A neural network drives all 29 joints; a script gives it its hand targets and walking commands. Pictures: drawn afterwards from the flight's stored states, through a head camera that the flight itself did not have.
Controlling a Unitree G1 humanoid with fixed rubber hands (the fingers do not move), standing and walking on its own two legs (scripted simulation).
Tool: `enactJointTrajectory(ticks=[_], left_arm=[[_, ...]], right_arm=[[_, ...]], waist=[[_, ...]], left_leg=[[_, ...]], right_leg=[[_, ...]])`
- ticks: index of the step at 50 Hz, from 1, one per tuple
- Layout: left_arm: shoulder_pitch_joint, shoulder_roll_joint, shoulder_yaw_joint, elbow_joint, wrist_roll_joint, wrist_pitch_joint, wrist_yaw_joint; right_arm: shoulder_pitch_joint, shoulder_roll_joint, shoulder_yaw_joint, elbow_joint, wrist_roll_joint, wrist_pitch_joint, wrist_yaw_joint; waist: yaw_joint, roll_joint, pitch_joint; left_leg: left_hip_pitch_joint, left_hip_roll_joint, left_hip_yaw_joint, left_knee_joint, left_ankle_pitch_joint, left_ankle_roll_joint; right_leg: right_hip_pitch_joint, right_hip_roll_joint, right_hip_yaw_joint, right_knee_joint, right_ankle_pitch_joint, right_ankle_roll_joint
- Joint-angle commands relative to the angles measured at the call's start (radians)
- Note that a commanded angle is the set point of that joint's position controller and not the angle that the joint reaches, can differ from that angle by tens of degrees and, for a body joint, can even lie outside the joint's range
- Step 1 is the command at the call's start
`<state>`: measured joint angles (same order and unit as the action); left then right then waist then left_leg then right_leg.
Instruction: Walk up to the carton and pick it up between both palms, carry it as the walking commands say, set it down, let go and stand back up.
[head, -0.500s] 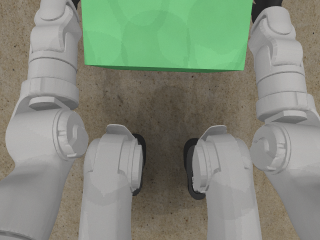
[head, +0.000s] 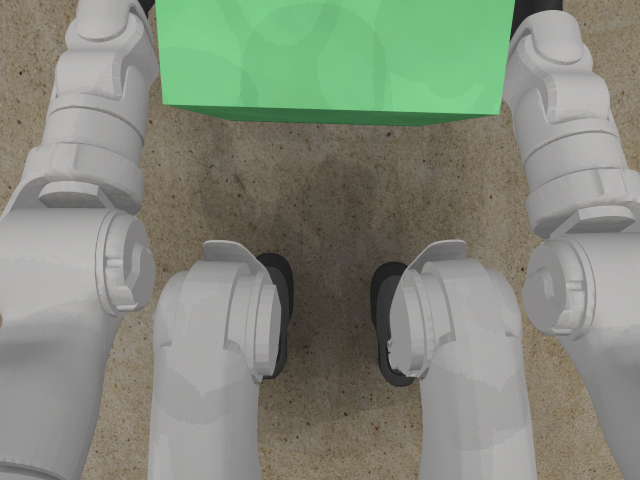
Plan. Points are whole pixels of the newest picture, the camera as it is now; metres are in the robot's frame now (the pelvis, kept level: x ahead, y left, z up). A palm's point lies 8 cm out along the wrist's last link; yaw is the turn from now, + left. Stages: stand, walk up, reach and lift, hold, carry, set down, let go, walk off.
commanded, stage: set down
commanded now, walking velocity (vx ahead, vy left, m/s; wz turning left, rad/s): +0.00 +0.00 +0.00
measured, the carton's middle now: out of the picture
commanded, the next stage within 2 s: let go in 1.82 s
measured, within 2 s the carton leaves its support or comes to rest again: neither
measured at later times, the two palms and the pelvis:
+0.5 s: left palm out of the picture +0.54 +0.24 -0.17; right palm (574, 13) +0.53 -0.20 -0.17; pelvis -0.02 +0.00 -0.01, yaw +0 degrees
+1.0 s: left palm out of the picture +0.55 +0.26 -0.05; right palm out of the picture +0.55 -0.21 -0.05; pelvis -0.03 +0.00 +0.07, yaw +1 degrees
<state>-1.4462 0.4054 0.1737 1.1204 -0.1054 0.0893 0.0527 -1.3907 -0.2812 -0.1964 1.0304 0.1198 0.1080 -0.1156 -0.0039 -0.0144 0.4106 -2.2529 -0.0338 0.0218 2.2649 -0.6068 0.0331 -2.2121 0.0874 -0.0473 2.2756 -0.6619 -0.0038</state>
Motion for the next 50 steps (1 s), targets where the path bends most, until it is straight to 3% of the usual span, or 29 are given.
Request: enactJointTrajectory(ticks=[1, 2, 3, 5, 6, 8, 9, 10, 11, 14, 15, 18, 20, 23, 29, 30, 31, 34, 35, 36, 37, 38, 42, 43, 45, 46, 48, 49, 50], left_arm=[[-0.399, 0.171, -0.019, -0.238, -0.078, -0.044, 0.023], [-0.405, 0.154, -0.108, -0.086, -0.109, -0.022, 0.023], [-0.399, 0.204, -0.059, -0.132, -0.096, -0.027, 0.04], [-0.478, 0.239, -0.054, -0.244, -0.111, -0.024, 0.051], [-0.48, 0.261, -0.077, -0.188, -0.14, -0.012, 0.039], [-0.458, 0.262, -0.135, -0.078, -0.16, 0.001, 0.035], [-0.453, 0.269, -0.056, -0.081, -0.098, 0.0, 0.034], [-0.43, 0.205, -0.121, -0.101, -0.164, -0.011, 0.026], [-0.36, 0.277, -0.019, -0.007, -0.085, -0.009, 0.027], [-0.362, 0.225, -0.117, 0.097, -0.153, -0.011, 0.003], [-0.398, 0.248, -0.075, -0.017, -0.142, -0.025, 0.0], [-0.4, 0.246, -0.123, 0.006, -0.154, -0.016, 0.0], [-0.385, 0.316, -0.051, 0.004, -0.13, -0.017, 0.001], [-0.49, 0.307, -0.121, -0.085, -0.194, -0.015, -0.011], [-0.417, 0.361, -0.067, -0.217, -0.145, 0.01, -0.003], [-0.427, 0.398, -0.047, -0.298, -0.131, 0.03, 0.003], [-0.449, 0.37, -0.089, -0.322, -0.185, 0.047, -0.005], [-0.37, 0.415, -0.042, -0.328, -0.136, 0.079, -0.013], [-0.371, 0.394, -0.028, -0.274, -0.14, 0.098, -0.01], [-0.402, 0.425, -0.036, -0.48, -0.131, 0.109, -0.013], [-0.363, 0.388, -0.047, -0.294, -0.148, 0.136, -0.016], [-0.321, 0.36, -0.026, -0.426, -0.135, 0.143, -0.011], [-0.37, 0.399, -0.025, -0.521, -0.165, 0.171, -0.032], [-0.36, 0.423, -0.01, -0.372, -0.107, 0.183, -0.038], [-0.386, 0.43, 0.009, -0.487, -0.145, 0.196, -0.045], [-0.354, 0.393, -0.013, -0.384, -0.149, 0.211, -0.057], [-0.365, 0.442, 0.013, -0.389, -0.128, 0.216, -0.053], [-0.401, 0.43, 0.014, -0.347, -0.125, 0.225, -0.06], [-0.433, 0.424, -0.009, -0.505, -0.153, 0.224, -0.06]], right_arm=[[-0.34, -0.169, 0.005, -0.233, 0.034, -0.043, -0.026], [-0.406, -0.192, 0.011, -0.165, 0.079, -0.032, -0.032], [-0.405, -0.158, 0.111, -0.154, 0.144, -0.024, -0.032], [-0.477, -0.272, 0.059, -0.242, 0.126, -0.018, -0.045], [-0.454, -0.279, 0.027, -0.19, 0.096, -0.012, -0.051], [-0.427, -0.251, 0.036, -0.1, 0.109, -0.001, -0.035], [-0.388, -0.249, 0.052, -0.015, 0.116, 0.001, -0.021], [-0.453, -0.205, 0.065, -0.142, 0.144, -0.019, -0.018], [-0.382, -0.229, 0.073, -0.06, 0.123, -0.014, -0.021], [-0.376, -0.21, 0.112, 0.073, 0.155, 0.0, -0.001], [-0.38, -0.256, 0.056, 0.014, 0.091, -0.019, -0.005], [-0.456, -0.284, 0.074, -0.037, 0.17, -0.024, -0.002], [-0.413, -0.317, 0.042, 0.005, 0.128, -0.009, -0.002], [-0.462, -0.314, 0.05, -0.029, 0.16, -0.012, -0.004], [-0.427, -0.29, 0.065, -0.165, 0.202, 0.013, 0.004], [-0.403, -0.374, 0.014, -0.237, 0.178, 0.02, 0.0], [-0.444, -0.381, 0.021, -0.268, 0.143, 0.041, -0.006], [-0.32, -0.34, 0.014, -0.29, 0.181, 0.093, -0.015], [-0.332, -0.372, 0.011, -0.274, 0.156, 0.098, -0.011], [-0.351, -0.4, -0.02, -0.441, 0.172, 0.11, -0.008], [-0.318, -0.351, 0.015, -0.304, 0.171, 0.124, -0.009], [-0.332, -0.426, -0.045, -0.429, 0.141, 0.132, -0.011], [-0.323, -0.374, -0.012, -0.473, 0.148, 0.168, -0.006], [-0.315, -0.37, -0.023, -0.308, 0.168, 0.199, 0.0], [-0.333, -0.374, -0.015, -0.461, 0.16, 0.198, 0.0], [-0.268, -0.344, -0.042, -0.402, 0.162, 0.215, 0.005], [-0.35, -0.361, -0.027, -0.438, 0.153, 0.217, 0.006], [-0.331, -0.422, -0.074, -0.371, 0.116, 0.231, 0.014], [-0.304, -0.391, -0.048, -0.425, 0.138, 0.235, 0.003]], waist=[[-0.043, 0.019, -1.367], [-0.041, 0.096, -1.44], [0.044, 0.048, -1.568], [0.027, 0.04, -1.599], [-0.052, 0.046, -1.51], [-0.055, 0.048, -1.365], [0.013, 0.066, -1.31], [-0.024, 0.047, -1.357], [0.043, -0.012, -1.343], [0.027, 0.001, -1.245], [-0.021, -0.037, -1.223], [0.024, 0.064, -1.3], [0.04, 0.011, -1.251], [-0.044, -0.007, -1.307], [0.065, 0.035, -1.507], [0.041, 0.096, -1.616], [-0.03, 0.001, -1.649], [0.025, 0.089, -1.706], [0.03, 0.013, -1.714], [-0.003, 0.067, -1.897], [0.014, 0.089, -1.736], [-0.009, 0.106, -1.843], [-0.031, 0.021, -1.863], [0.03, 0.151, -1.745], [0.003, 0.028, -1.876], [-0.035, 0.096, -1.827], [0.014, 0.03, -1.826], [-0.04, 0.038, -1.802], [-0.046, 0.106, -1.945]], left_leg=[[0.636, -0.005, -0.067, -0.123, 0.485, -0.01], [0.79, 0.019, -0.094, -0.135, 0.51, -0.029], [0.842, 0.01, -0.065, -0.116, 0.498, -0.021], [0.827, 0.008, -0.051, -0.102, 0.549, -0.026], [0.799, 0.023, -0.081, -0.14, 0.493, -0.021], [0.859, 0.032, -0.095, -0.158, 0.445, -0.018], [0.776, 0.029, -0.073, -0.15, 0.38, -0.031], [0.754, 0.037, -0.083, -0.159, 0.393, -0.013], [0.693, 0.031, -0.048, -0.131, 0.413, -0.015], [0.668, 0.041, -0.046, -0.141, 0.351, -0.012], [0.572, 0.036, -0.063, -0.147, 0.328, -0.01], [0.693, 0.049, -0.056, -0.135, 0.421, -0.018], [0.651, 0.05, -0.07, -0.134, 0.342, -0.011], [0.681, 0.058, -0.089, -0.144, 0.354, -0.003], [0.887, 0.06, -0.087, -0.161, 0.454, 0.002], [0.905, 0.049, -0.064, -0.163, 0.506, -0.012], [0.921, 0.045, -0.088, -0.159, 0.505, 0.002], [0.938, 0.025, -0.032, -0.185, 0.479, 0.008], [0.936, 0.021, -0.041, -0.21, 0.497, 0.002], [1.069, 0.032, -0.051, -0.208, 0.54, 0.003], [1.028, 0.026, -0.061, -0.237, 0.522, 0.0], [1.15, 0.003, -0.05, -0.259, 0.574, -0.007], [1.026, 0.003, -0.038, -0.321, 0.462, 0.0], [1.036, 0.011, -0.02, -0.303, 0.493, -0.005], [0.96, -0.009, -0.019, -0.324, 0.504, 0.008], [1.025, 0.003, -0.035, -0.368, 0.466, 0.012], [1.046, -0.01, -0.044, -0.412, 0.496, 0.005], [1.02, -0.001, -0.031, -0.396, 0.432, 0.007], [1.172, 0.005, -0.057, -0.456, 0.467, 0.003]], right_leg=[[0.546, -0.013, 0.04, -0.183, 0.504, 0.008], [0.548, -0.027, 0.016, -0.148, 0.496, 0.015], [0.634, -0.029, 0.03, -0.155, 0.479, 0.019], [0.666, -0.036, 0.049, -0.165, 0.528, 0.015], [0.595, -0.039, 0.009, -0.157, 0.48, 0.009], [0.47, -0.049, -0.01, -0.169, 0.37, 0.02], [0.438, -0.059, 0.015, -0.169, 0.331, 0.018], [0.524, -0.055, 0.017, -0.175, 0.391, 0.017], [0.504, -0.057, 0.03, -0.188, 0.389, 0.028], [0.507, -0.06, 0.039, -0.189, 0.33, 0.03], [0.472, -0.053, 0.031, -0.176, 0.332, 0.025], [0.543, -0.061, 0.029, -0.166, 0.418, 0.029], [0.463, -0.073, 0.038, -0.162, 0.311, 0.02], [0.508, -0.072, 0.025, -0.153, 0.373, 0.027], [0.532, -0.062, 0.018, -0.158, 0.382, 0.022], [0.606, -0.054, 0.011, -0.173, 0.433, 0.018], [0.62, -0.063, -0.007, -0.166, 0.452, 0.015], [0.665, -0.035, 0.021, -0.236, 0.43, -0.004], [0.664, -0.044, -0.004, -0.227, 0.433, 0.01], [0.729, -0.043, -0.002, -0.23, 0.473, 0.003], [0.572, -0.035, -0.028, -0.246, 0.4, 0.0], [0.648, -0.031, -0.027, -0.283, 0.428, 0.001], [0.755, -0.032, -0.022, -0.347, 0.416, 0.003], [0.602, -0.037, 0.004, -0.336, 0.367, -0.003], [0.763, -0.031, 0.009, -0.381, 0.475, -0.003], [0.7, -0.024, 0.005, -0.414, 0.416, -0.005], [0.714, -0.017, -0.023, -0.432, 0.405, 0.009], [0.719, -0.034, 0.009, -0.47, 0.374, 0.0], [0.716, -0.033, -0.023, -0.469, 0.367, 0.004]])
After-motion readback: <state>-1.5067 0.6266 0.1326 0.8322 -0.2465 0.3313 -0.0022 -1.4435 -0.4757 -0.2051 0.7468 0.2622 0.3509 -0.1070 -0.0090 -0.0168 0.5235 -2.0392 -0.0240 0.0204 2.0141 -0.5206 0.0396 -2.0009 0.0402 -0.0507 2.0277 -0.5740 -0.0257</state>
